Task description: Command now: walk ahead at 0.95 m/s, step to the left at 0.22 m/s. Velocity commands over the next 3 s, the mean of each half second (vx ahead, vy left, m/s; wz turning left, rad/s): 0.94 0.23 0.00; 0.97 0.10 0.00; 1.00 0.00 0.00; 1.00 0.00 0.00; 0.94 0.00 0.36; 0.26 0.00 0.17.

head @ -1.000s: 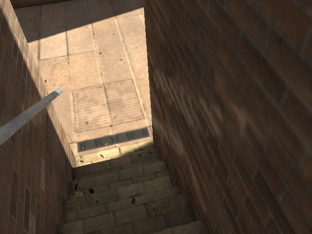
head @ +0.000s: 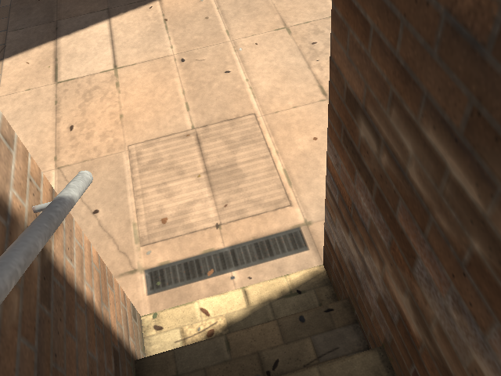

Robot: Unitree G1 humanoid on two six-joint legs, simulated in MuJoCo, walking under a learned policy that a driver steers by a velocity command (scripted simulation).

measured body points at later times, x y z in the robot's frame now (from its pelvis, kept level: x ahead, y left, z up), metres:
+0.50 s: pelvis +0.46 +0.16 -0.38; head +0.47 +0.13 +0.07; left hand +0.62 +0.40 -0.47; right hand +0.42 -0.13 -0.51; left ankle +0.43 +0.26 -1.05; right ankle +0.42 -0.03 -0.85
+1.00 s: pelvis +0.95 +0.28 -0.73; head +0.95 +0.31 -0.28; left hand +1.03 +0.50 -0.89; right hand +0.95 -0.01 -0.83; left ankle +0.94 +0.39 -1.41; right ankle +0.82 +0.09 -1.14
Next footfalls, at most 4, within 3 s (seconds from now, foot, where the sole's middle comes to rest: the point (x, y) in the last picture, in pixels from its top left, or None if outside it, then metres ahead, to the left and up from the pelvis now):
0.12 right None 0.24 -0.05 -0.90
0.40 left None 0.47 0.26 -1.09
0.68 right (264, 343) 0.74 0.09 -1.28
0.96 left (197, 311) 0.98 0.39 -1.47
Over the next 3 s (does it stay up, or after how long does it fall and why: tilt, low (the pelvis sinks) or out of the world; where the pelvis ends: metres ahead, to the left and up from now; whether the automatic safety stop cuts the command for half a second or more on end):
stays up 2.78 0.48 -0.89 its command is cut before an obstacle from the start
